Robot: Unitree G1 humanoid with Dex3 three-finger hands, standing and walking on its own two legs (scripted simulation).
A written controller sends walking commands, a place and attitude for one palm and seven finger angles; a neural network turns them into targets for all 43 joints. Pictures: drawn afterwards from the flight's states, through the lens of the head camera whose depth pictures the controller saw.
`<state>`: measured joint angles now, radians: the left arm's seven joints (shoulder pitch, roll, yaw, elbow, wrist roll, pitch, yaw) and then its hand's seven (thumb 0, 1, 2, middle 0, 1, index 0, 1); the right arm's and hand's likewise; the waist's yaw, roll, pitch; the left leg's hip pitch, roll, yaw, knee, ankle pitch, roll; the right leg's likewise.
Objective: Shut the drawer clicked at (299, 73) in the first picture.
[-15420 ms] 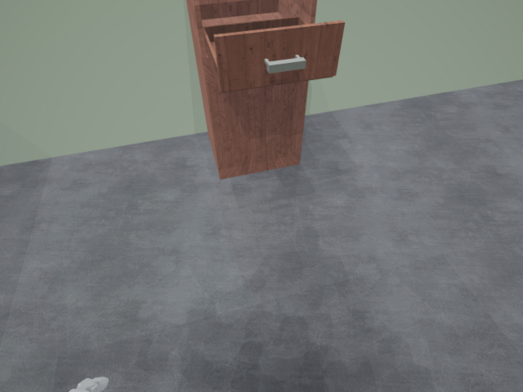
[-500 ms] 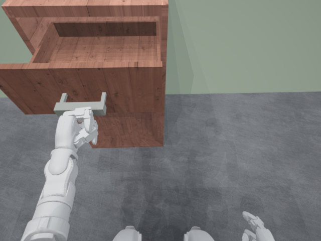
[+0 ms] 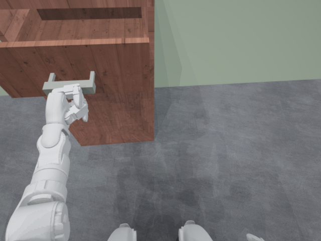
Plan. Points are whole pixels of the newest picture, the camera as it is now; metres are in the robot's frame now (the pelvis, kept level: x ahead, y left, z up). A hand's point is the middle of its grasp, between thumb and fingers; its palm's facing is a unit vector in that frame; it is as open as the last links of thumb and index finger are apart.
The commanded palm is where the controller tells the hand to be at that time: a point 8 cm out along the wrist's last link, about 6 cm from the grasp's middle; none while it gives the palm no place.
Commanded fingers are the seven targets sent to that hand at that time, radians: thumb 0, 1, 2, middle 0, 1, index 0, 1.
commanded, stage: push the drawer shut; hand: left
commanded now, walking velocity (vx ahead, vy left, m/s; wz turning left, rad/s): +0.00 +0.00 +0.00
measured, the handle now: (71, 81) +0.51 +0.23 +0.07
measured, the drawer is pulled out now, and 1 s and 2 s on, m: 0.15 0.04 0.00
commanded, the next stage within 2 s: pull the fist back off the drawer in 1.86 s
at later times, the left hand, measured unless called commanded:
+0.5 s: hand (86, 88) +0.49 +0.19 +0.06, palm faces +0.07 -1.00 -0.02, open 3.4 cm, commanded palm +0.47 +0.24 +0.06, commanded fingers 0.00 0.90 0.90 -1.40 -1.60 -1.40 -1.60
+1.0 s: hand (87, 72) +0.55 +0.19 +0.06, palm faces +0.06 -1.00 -0.01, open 3.4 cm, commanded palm +0.53 +0.24 +0.06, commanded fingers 0.00 0.90 0.90 -1.40 -1.60 -1.40 -1.60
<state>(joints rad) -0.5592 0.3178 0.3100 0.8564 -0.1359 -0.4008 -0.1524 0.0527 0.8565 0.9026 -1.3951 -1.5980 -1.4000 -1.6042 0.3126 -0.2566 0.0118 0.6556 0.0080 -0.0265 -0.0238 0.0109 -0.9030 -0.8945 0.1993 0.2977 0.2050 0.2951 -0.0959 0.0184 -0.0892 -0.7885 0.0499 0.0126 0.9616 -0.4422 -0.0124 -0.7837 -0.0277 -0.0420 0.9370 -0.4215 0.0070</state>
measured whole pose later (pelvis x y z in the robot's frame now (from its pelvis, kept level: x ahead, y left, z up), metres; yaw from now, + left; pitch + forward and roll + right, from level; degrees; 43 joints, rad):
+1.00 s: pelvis +0.00 +0.01 -0.02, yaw -2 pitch +24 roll -3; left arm -1.02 0.58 0.47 1.26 -0.01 -0.38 -0.17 0.06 0.81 0.88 -1.40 -1.60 -1.40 -1.60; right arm 0.39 -0.27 0.05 0.64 -0.04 0.06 0.00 0.01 -0.90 -0.89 0.20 0.30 0.21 0.30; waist -0.23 0.03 -0.09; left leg -1.00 0.07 0.00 1.06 -0.47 0.00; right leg -0.97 0.00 -0.05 0.98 -0.41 0.02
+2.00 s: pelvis -0.03 +0.02 -0.04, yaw -2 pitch +30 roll -7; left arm -1.38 0.82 0.39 1.42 0.08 -0.25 -0.15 0.12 0.69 0.94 -1.40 -1.60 -1.40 -1.60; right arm 0.44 -0.27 0.12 0.66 -0.07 -0.02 0.00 0.00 -0.90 -0.89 0.20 0.30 0.21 0.30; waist -0.34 0.06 -0.08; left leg -1.26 0.08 -0.06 1.18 -0.45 0.01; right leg -1.18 0.00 -0.10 1.04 -0.38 0.02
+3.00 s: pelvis +0.04 +0.01 +0.01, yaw -3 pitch +22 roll -3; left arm -0.68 0.46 0.46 0.85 -0.11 -0.27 -0.19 0.02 0.88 0.90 -1.39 -1.60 -1.40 -1.60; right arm 0.44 -0.26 0.02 0.57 -0.01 0.10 0.05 0.01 -0.90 -0.89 0.20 0.30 0.20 0.29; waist -0.15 0.05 -0.13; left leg -0.82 0.08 0.03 0.91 -0.47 0.01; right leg -0.80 0.02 -0.01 0.81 -0.40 0.03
